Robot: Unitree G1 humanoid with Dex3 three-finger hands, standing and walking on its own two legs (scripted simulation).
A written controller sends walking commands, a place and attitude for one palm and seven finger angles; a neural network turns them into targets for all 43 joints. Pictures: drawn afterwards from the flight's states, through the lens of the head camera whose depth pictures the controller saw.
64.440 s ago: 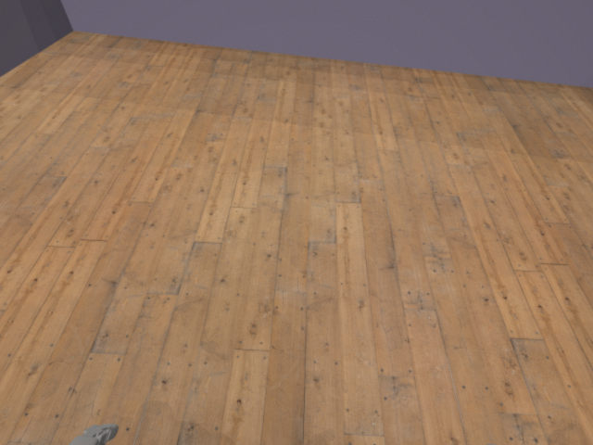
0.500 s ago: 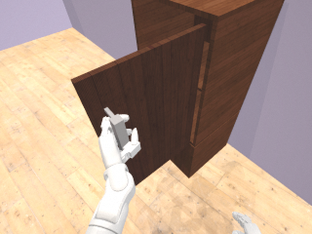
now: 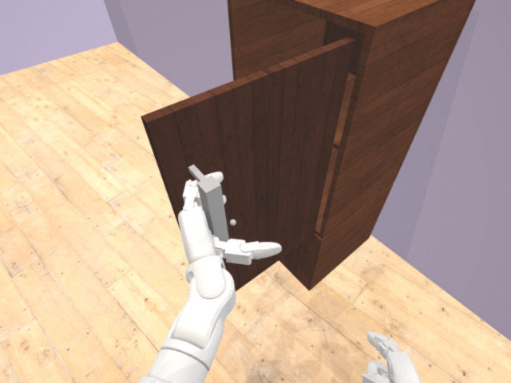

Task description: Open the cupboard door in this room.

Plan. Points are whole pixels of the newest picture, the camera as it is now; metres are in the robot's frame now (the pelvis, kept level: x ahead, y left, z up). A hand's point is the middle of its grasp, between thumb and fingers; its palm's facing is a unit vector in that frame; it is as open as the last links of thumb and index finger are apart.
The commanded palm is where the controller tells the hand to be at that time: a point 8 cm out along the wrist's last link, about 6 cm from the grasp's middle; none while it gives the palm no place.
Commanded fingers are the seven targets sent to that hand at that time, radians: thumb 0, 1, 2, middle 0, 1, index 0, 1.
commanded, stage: open thumb and fingers to let go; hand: left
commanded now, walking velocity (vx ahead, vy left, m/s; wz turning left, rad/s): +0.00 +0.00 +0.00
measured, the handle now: (207, 207) +0.37 +0.11 +0.09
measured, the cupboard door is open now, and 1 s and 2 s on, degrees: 88 90 90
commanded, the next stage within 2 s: slide the hand sideways off the handle in 0.12 s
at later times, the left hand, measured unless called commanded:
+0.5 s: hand (229, 240) +0.31 +0.06 +0.09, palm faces -0.13 -0.99 +0.01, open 15.9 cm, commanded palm +0.28 +0.11 +0.09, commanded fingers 0.00 -0.50 0.30 -0.15 -0.30 -0.15 -0.30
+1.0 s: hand (211, 260) +0.27 +0.08 +0.09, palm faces -0.05 -1.00 -0.01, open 16.0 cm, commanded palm +0.24 +0.15 +0.09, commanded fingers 0.00 -0.50 0.30 -0.15 -0.30 -0.15 -0.30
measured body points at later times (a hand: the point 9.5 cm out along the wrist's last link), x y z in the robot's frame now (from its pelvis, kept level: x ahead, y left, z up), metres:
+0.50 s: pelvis -0.02 +0.02 +0.00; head +0.00 +0.01 +0.45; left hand +0.31 +0.12 +0.09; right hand +0.14 -0.20 -0.10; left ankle +0.03 +0.12 -0.71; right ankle -0.01 -0.09 -0.71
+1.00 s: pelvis +0.01 +0.00 +0.01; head +0.03 -0.02 +0.45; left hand +0.27 +0.14 +0.09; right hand +0.19 -0.22 -0.08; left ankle +0.03 +0.12 -0.71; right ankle -0.01 -0.09 -0.71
